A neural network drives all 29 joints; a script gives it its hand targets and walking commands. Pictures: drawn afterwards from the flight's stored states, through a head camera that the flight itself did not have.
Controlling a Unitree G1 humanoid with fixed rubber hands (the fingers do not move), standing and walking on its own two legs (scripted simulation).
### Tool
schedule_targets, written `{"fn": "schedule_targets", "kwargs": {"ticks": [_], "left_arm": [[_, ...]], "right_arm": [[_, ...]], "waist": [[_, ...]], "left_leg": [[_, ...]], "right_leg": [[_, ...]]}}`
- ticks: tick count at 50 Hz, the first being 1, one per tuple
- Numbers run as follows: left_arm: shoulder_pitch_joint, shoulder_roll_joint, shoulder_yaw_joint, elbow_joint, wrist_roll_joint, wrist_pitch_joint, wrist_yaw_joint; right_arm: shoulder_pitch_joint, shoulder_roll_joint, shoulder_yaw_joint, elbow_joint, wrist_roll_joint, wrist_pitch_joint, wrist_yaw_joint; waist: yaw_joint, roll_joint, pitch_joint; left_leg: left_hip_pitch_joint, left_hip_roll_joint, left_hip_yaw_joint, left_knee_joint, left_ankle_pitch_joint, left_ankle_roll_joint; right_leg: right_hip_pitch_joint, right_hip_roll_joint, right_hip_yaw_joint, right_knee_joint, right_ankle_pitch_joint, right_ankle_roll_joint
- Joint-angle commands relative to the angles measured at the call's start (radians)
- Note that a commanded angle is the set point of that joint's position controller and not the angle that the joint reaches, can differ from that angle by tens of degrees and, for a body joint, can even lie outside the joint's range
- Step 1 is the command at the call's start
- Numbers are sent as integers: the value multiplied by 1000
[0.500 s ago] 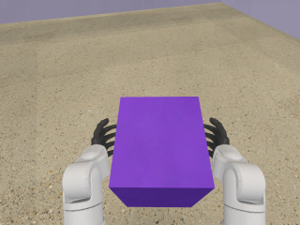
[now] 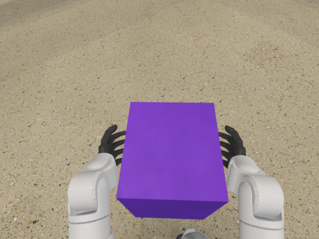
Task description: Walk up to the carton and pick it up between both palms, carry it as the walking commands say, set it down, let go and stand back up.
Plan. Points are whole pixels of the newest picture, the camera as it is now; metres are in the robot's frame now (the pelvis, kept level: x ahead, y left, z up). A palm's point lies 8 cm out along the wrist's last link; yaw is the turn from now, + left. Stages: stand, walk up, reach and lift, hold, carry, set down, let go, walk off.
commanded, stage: carry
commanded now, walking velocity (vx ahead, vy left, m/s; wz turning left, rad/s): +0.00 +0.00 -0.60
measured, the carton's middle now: (170, 166) +0.30 +0.01 +0.00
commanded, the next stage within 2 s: none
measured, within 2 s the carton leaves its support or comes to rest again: neither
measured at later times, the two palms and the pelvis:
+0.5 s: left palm (185, 129) +0.37 -0.03 +0.06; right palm (310, 158) +0.30 -0.30 +0.06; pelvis +0.06 -0.10 -0.01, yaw -14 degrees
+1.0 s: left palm (264, 106) +0.42 -0.22 +0.09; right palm out of the picture +0.29 -0.46 +0.09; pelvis +0.11 -0.21 -0.02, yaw -29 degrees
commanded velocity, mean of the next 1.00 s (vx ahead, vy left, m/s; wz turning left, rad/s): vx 0.00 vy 0.00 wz -0.60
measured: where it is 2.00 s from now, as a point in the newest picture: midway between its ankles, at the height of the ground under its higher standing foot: outside the picture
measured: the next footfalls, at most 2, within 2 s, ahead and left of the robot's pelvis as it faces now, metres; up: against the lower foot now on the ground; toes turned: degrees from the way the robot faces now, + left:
right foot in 0.36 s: +0.12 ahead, -0.22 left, +0.00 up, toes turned -8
left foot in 0.58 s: +0.09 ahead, -0.03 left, +0.00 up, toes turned -7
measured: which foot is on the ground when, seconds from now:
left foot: down 0.00-0.36, up 0.38-0.56, down 0.58-0.96, up 0.98-1.00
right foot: down 0.00-0.04, up 0.06-0.34, down 0.36-0.62, up 0.64-0.94, down 0.96-1.00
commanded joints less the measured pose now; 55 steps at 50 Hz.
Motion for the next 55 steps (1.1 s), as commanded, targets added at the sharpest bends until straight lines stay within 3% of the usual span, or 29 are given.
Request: {"fn": "schedule_targets", "kwargs": {"ticks": [1,2,3,4,7,15,16,17,18,19,20,23,26,28,29,30,31,32,35,41,42,45,46,47,48,49,51,52,55], "left_arm": [[-475,-937,-689,-331,-315,-71,-129],[-388,-912,-682,-289,-285,-54,-115],[-432,-902,-697,-254,-270,-39,-105],[-330,-862,-660,-193,-242,-23,-108],[-396,-844,-681,-195,-252,-15,-101],[-339,-806,-633,-95,-233,34,-83],[-340,-833,-615,-69,-220,37,-86],[-391,-820,-623,-127,-240,29,-93],[-414,-806,-599,-98,-242,29,-93],[-368,-798,-588,-100,-246,22,-98],[-331,-771,-589,-59,-224,32,-93],[-357,-892,-603,-86,-245,-4,-114],[-475,-994,-667,-197,-304,-60,-130],[-496,-965,-687,-252,-311,-64,-125],[-434,-958,-683,-259,-295,-72,-123],[-380,-980,-684,-237,-287,-71,-118],[-391,-949,-685,-246,-280,-69,-116],[-423,-942,-707,-247,-292,-70,-110],[-410,-911,-699,-232,-273,-52,-98],[-242,-821,-641,-63,-215,6,-82],[-377,-822,-677,-133,-240,5,-76],[-378,-774,-636,-119,-231,27,-78],[-360,-815,-622,-79,-222,34,-87],[-419,-813,-632,-98,-236,31,-87],[-324,-797,-592,-42,-210,32,-86],[-299,-800,-580,-5,-208,41,-93],[-381,-838,-599,-45,-225,24,-107],[-394,-833,-602,-57,-221,23,-113],[-460,-944,-616,-101,-261,-19,-122]], "right_arm": [[-388,1002,616,-254,343,-70,150],[-316,961,588,-209,329,-61,147],[-311,941,536,-158,302,-52,148],[-333,914,550,-170,304,-40,151],[-362,867,546,-181,270,-26,143],[-257,802,493,-48,238,31,135],[-337,826,517,-104,258,24,133],[-367,838,527,-103,265,24,136],[-322,844,510,-36,241,31,136],[-353,868,556,-55,266,24,139],[-305,823,522,1,240,25,138],[-391,939,579,-86,275,-9,147],[-525,1019,625,-242,336,-67,152],[-437,1022,611,-212,335,-65,154],[-417,1017,622,-259,347,-83,154],[-382,1014,619,-269,346,-85,155],[-377,966,590,-249,329,-85,151],[-421,934,582,-286,342,-92,149],[-335,916,542,-212,297,-64,154],[-316,776,540,-180,271,-14,137],[-327,783,519,-157,267,-3,141],[-255,790,494,-53,239,20,137],[-343,801,502,-118,256,20,135],[-297,791,466,-51,232,26,133],[-366,788,522,-131,257,22,140],[-326,813,542,-75,248,30,148],[-387,861,541,-56,254,20,144],[-390,874,531,-39,253,12,148],[-561,962,592,-188,314,-33,148]], "waist": [[-28,221,-650],[-25,417,-643],[-11,385,-520],[-2,238,-525],[0,121,-384],[9,296,-436],[17,213,-444],[41,58,-450],[18,-173,-437],[3,-366,-478],[6,-201,-445],[11,-223,-449],[19,-272,-550],[2,-144,-620],[-22,-104,-637],[-36,18,-646],[-26,243,-618],[-22,333,-647],[-14,148,-531],[-19,185,-336],[-18,236,-330],[1,275,-397],[21,205,-449],[48,137,-429],[20,-154,-462],[4,-361,-485],[12,-163,-375],[7,-116,-359],[15,-262,-441]], "left_leg": [[715,359,-331,-323,655,92],[758,570,-356,-251,986,222],[651,551,-221,-256,1011,226],[593,544,-188,-265,922,220],[566,428,-67,-222,979,137],[436,357,104,46,1039,45],[426,330,121,152,1065,10],[280,300,88,304,838,-44],[37,153,30,433,138,-90],[-146,39,-95,524,-296,-103],[-127,38,-164,507,-314,-88],[-77,18,-168,281,-203,-89],[25,-48,-148,32,-98,-79],[241,-18,-126,-145,88,-47],[414,52,-144,-289,244,-32],[631,246,-221,-315,616,23],[785,477,-344,-209,1073,110],[799,560,-264,-153,1309,185],[695,463,-148,-171,1148,140],[572,434,-38,-163,1077,96],[543,408,8,-151,1018,76],[475,369,86,46,1100,17],[373,349,119,181,996,-4],[284,254,89,396,865,-64],[68,135,16,535,127,-116],[-133,28,-90,623,-260,-122],[-164,58,-227,552,-260,-111],[-92,55,-206,467,-224,-103],[-30,11,-166,212,-152,-88]], "right_leg": [[-105,-42,8,60,12,53],[-278,-59,-74,329,-411,51],[-334,-140,-59,472,-380,34],[-309,-165,-45,519,-318,32],[-324,-138,-133,420,-251,40],[-8,-72,-250,83,-99,2],[62,-23,-263,-55,-19,-10],[186,-58,-105,-188,201,-40],[299,-220,279,-214,715,-100],[407,-304,548,-199,1015,-171],[343,-324,517,-217,892,-154],[349,-224,378,-240,714,-66],[408,-209,396,-209,838,-84],[329,-177,307,-172,728,-64],[221,-119,218,-123,552,-11],[37,-58,103,31,280,30],[-236,4,-53,204,-295,54],[-299,-95,-65,406,-435,43],[-347,-135,-93,425,-289,13],[-308,-136,-207,262,-229,30],[-275,-127,-222,232,-189,28],[-16,-63,-260,90,-137,-21],[137,-44,-236,-19,-39,-18],[227,-36,-67,-208,157,-44],[383,-213,272,-204,846,-110],[482,-300,507,-162,1147,-191],[340,-308,554,-244,726,-179],[235,-271,472,-314,453,-110],[322,-210,352,-255,597,-89]]}}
